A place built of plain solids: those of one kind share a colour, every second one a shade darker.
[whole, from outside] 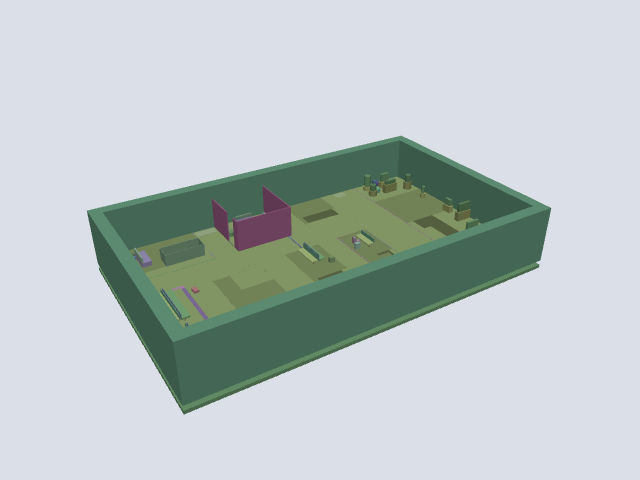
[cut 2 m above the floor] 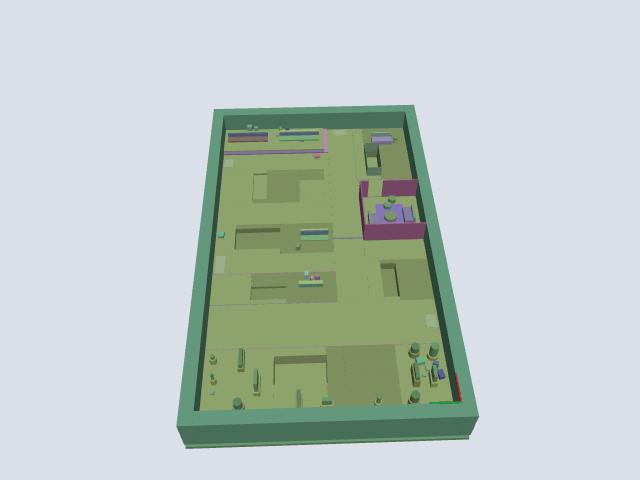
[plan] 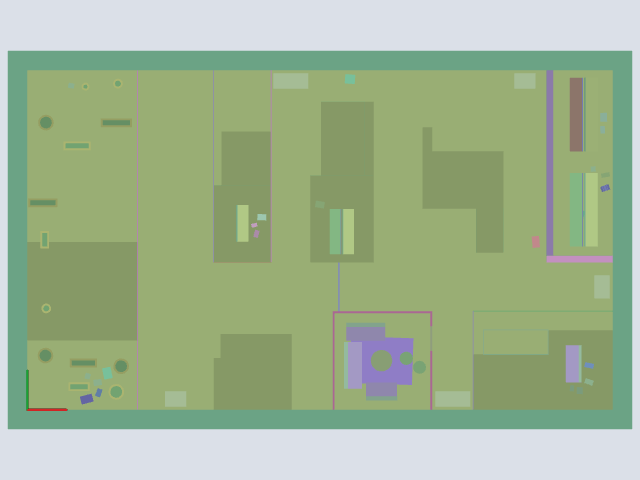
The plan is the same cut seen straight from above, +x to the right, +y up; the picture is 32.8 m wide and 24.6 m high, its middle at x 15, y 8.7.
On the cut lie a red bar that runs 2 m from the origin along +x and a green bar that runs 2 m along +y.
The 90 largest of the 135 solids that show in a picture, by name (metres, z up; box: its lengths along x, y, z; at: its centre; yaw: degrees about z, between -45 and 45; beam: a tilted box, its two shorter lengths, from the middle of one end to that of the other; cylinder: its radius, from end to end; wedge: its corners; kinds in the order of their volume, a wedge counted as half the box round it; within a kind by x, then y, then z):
{
 "floor_1": {"box": [2.7, 3.78, 1.32], "at": [1.35, 10.49, -0.66]},
 "floor_2": {"box": [3.7, 3.78, 1.32], "at": [1.85, 5.44, -0.66]},
 "floor_3": {"box": [5.65, 3.55, 1.32], "at": [2.83, 1.77, -0.66]},
 "floor_4": {"box": [5.65, 1.27, 1.32], "at": [2.83, 7.96, -0.66]},
 "floor_5": {"box": [5.65, 5.02, 1.32], "at": [2.83, 14.89, -0.66]},
 "floor_6": {"box": [2.25, 3.78, 0.15], "at": [3.83, 10.49, -1.25]},
 "floor_7": {"box": [1.23, 3.78, 1.32], "at": [4.32, 5.44, -0.66]},
 "floor_8": {"box": [0.72, 3.78, 1.32], "at": [5.29, 5.44, -0.66]},
 "floor_9": {"box": [0.7, 3.78, 1.32], "at": [5.3, 10.49, -0.66]},
 "floor_10": {"box": [3.9, 17.4, 1.0], "at": [7.6, 8.7, -0.5]},
 "floor_11": {"box": [0.35, 1.23, 1.32], "at": [9.72, 3.27, -0.66]},
 "floor_12": {"box": [0.4, 2.76, 1.33], "at": [9.75, 12.88, -0.66]},
 "floor_13": {"box": [1.23, 2.76, 1.1], "at": [10.56, 12.88, -0.77]},
 "floor_14": {"box": [2.95, 3.95, 1.33], "at": [11.03, 9.53, -0.66]},
 "floor_15": {"box": [2.95, 3.14, 1.33], "at": [11.03, 15.83, -0.66]},
 "floor_16": {"box": [3.27, 1.23, 0.58], "at": [11.54, 3.27, -1.03]},
 "floor_17": {"box": [4.0, 2.65, 1.32], "at": [11.55, 1.32, -0.66]},
 "floor_18": {"box": [4.0, 1.17, 1.32], "at": [11.55, 4.46, -0.66]},
 "floor_19": {"box": [1.32, 2.76, 1.33], "at": [11.84, 12.88, -0.66]},
 "floor_20": {"box": [0.38, 1.23, 1.32], "at": [13.36, 3.27, -0.66]},
 "floor_21": {"box": [2.0, 9.85, 1.0], "at": [13.5, 12.47, -0.5]},
 "floor_22": {"box": [2.1, 5.05, 1.0], "at": [14.6, 2.52, -0.5]},
 "floor_23": {"box": [0.55, 3.78, 1.32], "at": [14.78, 13.89, -0.66]},
 "floor_24": {"box": [3.25, 4.45, 1.32], "at": [16.12, 9.78, -0.66]},
 "floor_25": {"box": [3.25, 1.62, 1.32], "at": [16.12, 16.59, -0.66]},
 "floor_26": {"box": [2.25, 3.78, 0.77], "at": [16.18, 13.89, -0.94]},
 "floor_27": {"box": [0.45, 3.78, 1.32], "at": [17.52, 13.89, -0.66]},
 "floor_28": {"box": [5.1, 5.05, 1.01], "at": [18.2, 2.52, -0.5]},
 "floor_29": {"box": [2.5, 9.85, 1.0], "at": [19.0, 12.47, -0.5]},
 "floor_30": {"box": [20.45, 2.5, 1.0], "at": [19.77, 6.3, -0.5]},
 "floor_31": {"box": [0.5, 2.25, 1.32], "at": [20.5, 9.18, -0.66]},
 "floor_32": {"box": [0.5, 1.23, 1.32], "at": [20.5, 13.87, -0.66]},
 "floor_33": {"box": [2.1, 5.05, 1.0], "at": [21.8, 2.52, -0.5]},
 "floor_34": {"box": [2.25, 2.25, 1.32], "at": [21.88, 9.18, -0.66]},
 "floor_35": {"box": [4.15, 0.5, 1.32], "at": [22.32, 7.8, -0.66]},
 "floor_36": {"box": [4.15, 2.95, 1.32], "at": [22.32, 11.78, -0.66]},
 "floor_37": {"box": [4.15, 2.92, 1.32], "at": [22.32, 15.94, -0.66]},
 "floor_38": {"box": [3.27, 1.23, 1.11], "at": [22.39, 13.87, -0.77]},
 "floor_39": {"box": [0.55, 1.23, 1.32], "at": [23.12, 3.46, -0.66]},
 "floor_40": {"box": [1.4, 2.25, 1.32], "at": [23.7, 9.18, -0.66]},
 "floor_41": {"box": [0.38, 1.23, 1.32], "at": [24.21, 13.87, -0.66]},
 "floor_42": {"box": [3.27, 1.23, 0.56], "at": [25.04, 3.46, -1.04]},
 "floor_43": {"box": [2.2, 9.85, 1.0], "at": [25.5, 12.47, -0.5]},
 "floor_44": {"box": [7.15, 2.85, 1.32], "at": [26.43, 1.43, -0.66]},
 "floor_45": {"box": [7.15, 0.97, 1.32], "at": [26.43, 4.57, -0.66]},
 "floor_46": {"box": [3.33, 1.23, 1.32], "at": [28.34, 3.46, -0.66]},
 "floor_47": {"box": [3.05, 9.5, 1.2], "at": [28.48, 12.65, -0.4]},
 "wall_1": {"box": [1.0, 17.4, 5.0], "at": [-0.5, 8.7, 1.5]},
 "wall_2": {"box": [32.0, 1.0, 5.0], "at": [15.0, -0.5, 1.5]},
 "wall_3": {"box": [32.0, 1.0, 5.0], "at": [15.0, 17.9, 1.5]},
 "wall_4": {"box": [1.0, 17.4, 5.0], "at": [30.5, 8.7, 1.5]},
 "floor_base_1": {"box": [32.0, 19.4, 0.3], "at": [15.0, 8.7, -1.57]},
 "part_1": {"box": [0.1, 4.95, 2.84], "at": [15.7, 2.48, 1.38]},
 "part_2": {"box": [5.1, 0.1, 2.84], "at": [18.2, 5.0, 1.38]},
 "part_3": {"box": [0.1, 3.03, 2.84], "at": [20.7, 1.51, 1.38]},
 "part_4": {"box": [0.1, 0.67, 2.84], "at": [20.7, 4.62, 1.38]},
 "step_terW_tread_1": {"box": [0.35, 9.5, 1.1], "at": [26.78, 12.65, -0.45]},
 "piece_1": {"box": [1.5, 0.46, 0.85], "at": [0.8, 10.61, 0.42]},
 "piece_2": {"box": [0.46, 0.9, 0.65], "at": [0.89, 8.71, 0.33]},
 "piece_3": {"cylinder": 0.4, "from": [0.93, 2.78, 0.0], "to": [0.93, 2.78, 0.75]},
 "piece_4": {"cylinder": 0.4, "from": [0.95, 14.72, 0.0], "to": [0.95, 14.72, 0.5]},
 "piece_5": {"box": [1.4, 0.46, 0.5], "at": [2.56, 13.53, 0.25]},
 "piece_6": {"box": [1.1, 0.46, 0.6], "at": [2.65, 1.18, 0.3]},
 "piece_7": {"box": [1.4, 0.46, 0.85], "at": [2.87, 2.4, 0.42]},
 "piece_8": {"cylinder": 0.4, "from": [4.56, 0.92, 0.0], "to": [4.56, 0.92, 0.4]},
 "piece_9": {"box": [1.6, 0.46, 0.45], "at": [4.57, 14.71, 0.23]},
 "piece_10": {"cylinder": 0.4, "from": [4.81, 2.23, 0.0], "to": [4.81, 2.23, 0.55]},
 "sofa_seat_1": {"box": [0.92, 2.4, 0.43], "at": [16.69, 2.28, 0.24]},
 "sofa_seat_2": {"box": [2.0, 0.92, 0.43], "at": [17.34, 4.0, 0.24]},
 "sofa_seat_3": {"box": [1.6, 0.92, 0.43], "at": [18.15, 0.94, 0.24]},
 "sofa_seat_4": {"box": [0.81, 1.9, 0.41], "at": [28.0, 2.35, 0.2]},
 "plant_1": {"box": [1.3, 0.26, 0.81], "at": [0.8, 10.61, 1.25]},
 "plant_2": {"cylinder": 0.3, "from": [0.93, 2.78, 0.75], "to": [0.93, 2.78, 1.46]},
 "plant_3": {"cylinder": 0.3, "from": [0.95, 14.72, 0.5], "to": [0.95, 14.72, 1.16]},
 "plant_4": {"box": [1.2, 0.26, 1.11], "at": [2.56, 13.53, 1.05]},
 "plant_5": {"box": [0.9, 0.26, 0.81], "at": [2.65, 1.18, 1.0]},
 "plant_6": {"cylinder": 0.3, "from": [4.56, 0.92, 0.4], "to": [4.56, 0.92, 1.51]},
 "plant_7": {"cylinder": 0.3, "from": [4.81, 2.23, 0.55], "to": [4.81, 2.23, 1.11]},
 "step_terS_tread_1": {"box": [3.4, 0.35, 1.1], "at": [28.3, 7.72, -0.45]},
 "seat_1": {"box": [0.63, 1.89, 0.12], "at": [11.03, 9.55, 0.4]},
 "seat_2": {"box": [0.69, 3.78, 0.14], "at": [28.89, 10.25, 0.59]},
 "seat_3": {"box": [0.69, 3.78, 0.14], "at": [28.89, 15.13, 0.59]},
 "low_rug_1": {"box": [3.2, 2.4, 0.06], "at": [18.15, 2.52, -0.01], "yaw": -1.8},
 "sr00a_seat_1": {"box": [0.69, 3.78, 0.14], "at": [28.14, 10.25, 0.59]},
 "sr01a_seat_1": {"box": [0.69, 3.78, 0.14], "at": [28.14, 15.13, 0.59]},
 "rail_1": {"box": [3.35, 0.04, 1.05], "at": [25.04, 2.83, 0.53]},
 "rail_2": {"box": [3.35, 0.04, 1.05], "at": [25.04, 4.1, 0.53]},
 "low_1": {"cylinder": 0.55, "from": [18.15, 2.52, 0.02], "to": [18.15, 2.52, 0.31]},
 "sofa_back_1": {"box": [0.21, 2.4, 0.28], "at": [16.33, 2.28, 0.59]},
 "pouf_1": {"cylinder": 0.33, "from": [20.1, 2.18, 0.01], "to": [20.1, 2.18, 0.41]}
}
